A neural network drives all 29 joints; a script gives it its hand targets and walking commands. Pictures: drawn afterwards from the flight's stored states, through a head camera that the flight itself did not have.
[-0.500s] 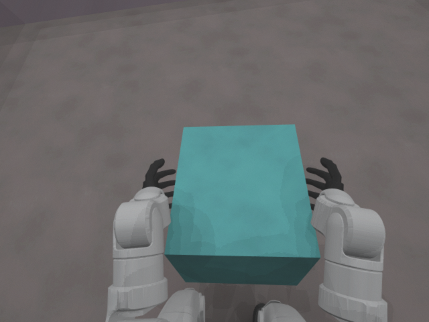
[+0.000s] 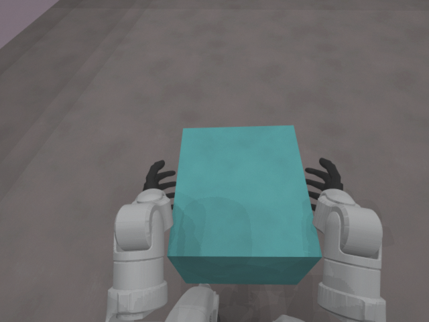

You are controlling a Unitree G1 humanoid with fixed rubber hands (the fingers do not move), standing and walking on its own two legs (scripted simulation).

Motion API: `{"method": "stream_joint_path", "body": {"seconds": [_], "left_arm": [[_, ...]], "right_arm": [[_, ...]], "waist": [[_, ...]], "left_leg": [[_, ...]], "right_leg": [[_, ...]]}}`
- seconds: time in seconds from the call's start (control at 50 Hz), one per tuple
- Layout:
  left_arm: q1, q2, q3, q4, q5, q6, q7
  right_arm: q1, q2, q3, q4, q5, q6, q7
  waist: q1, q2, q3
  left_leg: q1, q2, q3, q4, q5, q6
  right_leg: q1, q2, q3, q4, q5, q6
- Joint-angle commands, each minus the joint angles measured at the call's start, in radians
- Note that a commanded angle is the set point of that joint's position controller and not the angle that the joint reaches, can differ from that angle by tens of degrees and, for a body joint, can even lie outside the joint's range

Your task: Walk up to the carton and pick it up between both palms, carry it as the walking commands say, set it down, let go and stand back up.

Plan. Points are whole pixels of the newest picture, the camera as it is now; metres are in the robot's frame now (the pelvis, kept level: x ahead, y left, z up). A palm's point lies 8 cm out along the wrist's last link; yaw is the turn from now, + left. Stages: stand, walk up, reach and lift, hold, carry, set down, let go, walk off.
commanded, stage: carry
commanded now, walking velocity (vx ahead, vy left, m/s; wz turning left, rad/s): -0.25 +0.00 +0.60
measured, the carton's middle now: (239, 205) +0.33 +0.01 -0.02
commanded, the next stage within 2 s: none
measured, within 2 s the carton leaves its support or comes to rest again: neither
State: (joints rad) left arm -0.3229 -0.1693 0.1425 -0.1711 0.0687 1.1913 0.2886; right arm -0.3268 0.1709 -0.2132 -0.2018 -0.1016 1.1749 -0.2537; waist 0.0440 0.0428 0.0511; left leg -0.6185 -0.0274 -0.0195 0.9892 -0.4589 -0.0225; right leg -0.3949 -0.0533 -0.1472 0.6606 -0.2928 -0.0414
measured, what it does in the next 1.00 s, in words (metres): walks backwards: left foot, then right foot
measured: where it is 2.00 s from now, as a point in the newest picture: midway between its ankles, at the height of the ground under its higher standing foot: outside the picture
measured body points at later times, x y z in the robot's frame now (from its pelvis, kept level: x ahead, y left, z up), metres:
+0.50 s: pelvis -0.18 +0.03 +0.00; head -0.15 +0.03 +0.45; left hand +0.07 +0.25 +0.07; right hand +0.16 -0.04 +0.06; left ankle -0.11 +0.14 -0.72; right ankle -0.17 -0.07 -0.72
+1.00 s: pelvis -0.27 +0.02 +0.01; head -0.29 +0.01 +0.46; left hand -0.03 +0.24 +0.08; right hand +0.05 -0.05 +0.08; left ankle -0.18 +0.15 -0.72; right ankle -0.17 -0.07 -0.72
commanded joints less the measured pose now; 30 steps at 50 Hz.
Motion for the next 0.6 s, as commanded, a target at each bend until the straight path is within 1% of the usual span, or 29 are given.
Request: {"method": "stream_joint_path", "body": {"seconds": [0.0,0.02,0.04,0.06,0.08,0.1,0.12,0.14,0.16,0.18,0.2,0.22,0.24,0.26,0.28,0.3,0.32,0.34,0.36,0.38,0.42,0.44,0.46,0.48,0.5,0.52,0.54,0.56,0.58], "left_arm": [[-0.643,-1.042,-0.663,-0.143,-0.445,-0.017,-0.491],[-0.634,-1.034,-0.642,-0.128,-0.434,-0.019,-0.481],[-0.636,-1.016,-0.631,-0.118,-0.417,-0.022,-0.474],[-0.621,-1.021,-0.62,-0.095,-0.406,-0.019,-0.467],[-0.618,-1.006,-0.631,-0.12,-0.395,-0.024,-0.459],[-0.598,-1.012,-0.635,-0.112,-0.389,-0.021,-0.453],[-0.585,-1.001,-0.633,-0.116,-0.369,-0.022,-0.445],[-0.545,-0.979,-0.629,-0.11,-0.342,-0.022,-0.438],[-0.526,-0.992,-0.637,-0.102,-0.338,-0.018,-0.435],[-0.505,-0.981,-0.642,-0.106,-0.312,-0.02,-0.431],[-0.499,-0.992,-0.642,-0.09,-0.301,-0.018,-0.43],[-0.577,-1.007,-0.675,-0.145,-0.332,-0.017,-0.437],[-0.617,-1.03,-0.7,-0.156,-0.355,-0.019,-0.439],[-0.65,-1.067,-0.723,-0.167,-0.386,-0.019,-0.445],[-0.718,-1.089,-0.743,-0.211,-0.428,-0.024,-0.454],[-0.736,-1.088,-0.757,-0.219,-0.444,-0.024,-0.457],[-0.757,-1.072,-0.775,-0.25,-0.469,-0.024,-0.46],[-0.736,-1.067,-0.766,-0.23,-0.476,-0.019,-0.461],[-0.749,-1.077,-0.772,-0.234,-0.496,-0.016,-0.464],[-0.708,-1.071,-0.766,-0.202,-0.49,-0.009,-0.465],[-0.673,-1.058,-0.746,-0.18,-0.498,0.004,-0.48],[-0.653,-1.06,-0.745,-0.16,-0.497,0.01,-0.485],[-0.637,-1.054,-0.738,-0.135,-0.497,0.015,-0.493],[-0.621,-1.05,-0.729,-0.1,-0.493,0.019,-0.502],[-0.62,-1.037,-0.729,-0.081,-0.484,0.008,-0.508],[-0.632,-1.053,-0.721,-0.099,-0.479,0.0,-0.51],[-0.627,-1.051,-0.712,-0.1,-0.459,0.0,-0.503],[-0.643,-1.064,-0.707,-0.114,-0.452,0.001,-0.498],[-0.66,-1.048,-0.704,-0.129,-0.443,0.001,-0.489]], "right_arm": [[-0.666,0.991,0.779,-0.142,0.46,0.005,0.426],[-0.662,0.989,0.784,-0.126,0.478,0.007,0.427],[-0.7,0.998,0.803,-0.152,0.492,0.003,0.429],[-0.694,0.995,0.796,-0.136,0.496,0.013,0.429],[-0.67,1.004,0.796,-0.106,0.495,0.022,0.434],[-0.646,1.0,0.777,-0.072,0.499,0.032,0.438],[-0.634,0.995,0.775,-0.05,0.499,0.039,0.445],[-0.598,0.995,0.774,-0.015,0.497,0.047,0.456],[-0.587,1.004,0.773,0.008,0.503,0.051,0.462],[-0.58,1.005,0.767,0.017,0.495,0.054,0.475],[-0.579,0.982,0.758,0.024,0.488,0.052,0.483],[-0.559,0.992,0.752,0.034,0.47,0.041,0.488],[-0.55,1.007,0.735,0.033,0.477,0.045,0.486],[-0.564,1.011,0.729,0.003,0.472,0.041,0.485],[-0.606,1.019,0.722,-0.036,0.467,0.033,0.48],[-0.625,1.023,0.717,-0.055,0.461,0.026,0.473],[-0.6,1.007,0.704,-0.065,0.447,0.018,0.467],[-0.608,0.993,0.695,-0.082,0.438,0.015,0.455],[-0.601,1.005,0.686,-0.075,0.43,0.011,0.445],[-0.565,0.991,0.683,-0.069,0.414,0.01,0.437],[-0.546,0.993,0.681,-0.088,0.393,0.006,0.421],[-0.496,0.986,0.675,-0.064,0.374,0.009,0.416],[-0.499,0.986,0.677,-0.069,0.362,0.009,0.412],[-0.487,0.982,0.675,-0.055,0.351,0.013,0.41],[-0.516,0.977,0.707,-0.068,0.359,0.018,0.419],[-0.59,0.991,0.734,-0.095,0.385,0.017,0.425],[-0.622,1.01,0.753,-0.102,0.403,0.02,0.43],[-0.635,1.012,0.764,-0.106,0.423,0.023,0.433],[-0.64,1.019,0.774,-0.109,0.439,0.025,0.437]], "waist": [[-0.053,-0.189,-0.478],[-0.058,-0.189,-0.479],[-0.051,-0.233,-0.486],[-0.043,-0.248,-0.497],[-0.041,-0.282,-0.52],[-0.03,-0.255,-0.526],[-0.026,-0.277,-0.536],[-0.035,-0.287,-0.531],[-0.042,-0.235,-0.531],[-0.044,-0.139,-0.51],[-0.048,0.094,-0.502],[-0.061,0.325,-0.445],[-0.068,0.227,-0.478],[-0.063,0.16,-0.456],[-0.059,0.116,-0.443],[-0.055,0.123,-0.471],[-0.055,0.127,-0.493],[-0.059,0.091,-0.519],[-0.06,0.118,-0.532],[-0.06,0.098,-0.544],[-0.065,0.107,-0.562],[-0.058,0.11,-0.557],[-0.049,0.118,-0.575],[-0.05,0.035,-0.565],[-0.052,-0.202,-0.532],[-0.037,-0.304,-0.5],[-0.036,-0.25,-0.491],[-0.044,-0.183,-0.471],[-0.053,-0.164,-0.476]], "left_leg": [[0.061,0.078,-0.008,0.323,-0.027,-0.003],[0.066,0.088,0.017,0.223,0.019,-0.025],[0.077,0.067,0.062,0.12,0.022,-0.045],[0.094,0.049,0.082,0.036,0.0,-0.053],[0.159,0.039,0.094,-0.038,-0.015,-0.042],[0.161,0.019,0.126,-0.112,-0.059,-0.039],[0.183,0.017,0.125,-0.204,-0.056,-0.023],[0.235,0.007,0.145,-0.331,0.014,-0.01],[0.314,0.006,0.133,-0.495,0.098,0.0],[0.421,0.088,0.01,-0.614,0.183,0.012],[0.536,0.284,-0.281,-0.634,0.431,0.1],[0.507,0.423,-0.393,-0.574,0.815,0.208],[0.473,0.391,-0.345,-0.567,0.809,0.215],[0.433,0.363,-0.273,-0.578,0.711,0.194],[0.419,0.333,-0.226,-0.576,0.643,0.176],[0.451,0.303,-0.184,-0.556,0.616,0.171],[0.476,0.278,-0.141,-0.546,0.589,0.166],[0.535,0.274,-0.14,-0.537,0.61,0.167],[0.556,0.269,-0.121,-0.522,0.66,0.168],[0.574,0.273,-0.123,-0.531,0.637,0.163],[0.583,0.299,-0.162,-0.562,0.524,0.166],[0.567,0.298,-0.169,-0.566,0.479,0.157],[0.546,0.272,-0.141,-0.55,0.458,0.127],[0.451,0.248,-0.135,-0.52,0.437,0.086],[0.277,0.14,-0.035,-0.474,0.259,0.029],[0.245,0.06,0.057,-0.344,0.124,0.018],[0.235,0.052,0.046,-0.273,0.058,0.022],[0.26,0.066,0.032,-0.262,0.076,0.023],[0.293,0.072,0.043,-0.333,0.131,0.031]], "right_leg": [[0.163,-0.374,0.27,-0.272,0.361,-0.121],[0.196,-0.295,0.174,-0.233,0.329,-0.085],[0.226,-0.254,0.118,-0.213,0.345,-0.067],[0.28,-0.261,0.119,-0.193,0.439,-0.067],[0.284,-0.273,0.097,-0.181,0.502,-0.069],[0.321,-0.304,0.103,-0.17,0.546,-0.084],[0.348,-0.339,0.121,-0.161,0.568,-0.088],[0.329,-0.331,0.095,-0.14,0.547,-0.068],[0.293,-0.323,0.06,-0.1,0.458,-0.02],[0.176,-0.287,0.031,-0.011,0.327,0.048],[-0.088,-0.178,0.022,0.072,-0.027,0.123],[-0.225,-0.069,0.013,0.264,-0.305,0.141],[-0.194,-0.056,0.079,0.424,-0.291,0.123],[-0.191,-0.043,0.095,0.5,-0.224,0.114],[-0.192,-0.037,0.111,0.528,-0.157,0.108],[-0.193,-0.038,0.112,0.532,-0.113,0.11],[-0.178,-0.032,0.094,0.469,-0.104,0.118],[-0.18,-0.023,0.082,0.412,-0.114,0.127],[-0.138,-0.01,0.074,0.318,-0.145,0.125],[-0.096,0.007,0.071,0.245,-0.163,0.124],[-0.005,0.041,0.062,0.075,-0.187,0.109],[0.053,0.042,0.048,-0.034,-0.157,0.1],[0.157,0.033,0.04,-0.217,-0.066,0.084],[0.279,-0.025,0.1,-0.325,-0.01,0.068],[0.307,-0.17,0.27,-0.294,-0.003,-0.003],[0.227,-0.27,0.376,-0.33,0.056,-0.06],[0.192,-0.314,0.395,-0.337,0.102,-0.085],[0.158,-0.305,0.343,-0.308,0.168,-0.08],[0.16,-0.262,0.259,-0.256,0.259,-0.062]]}}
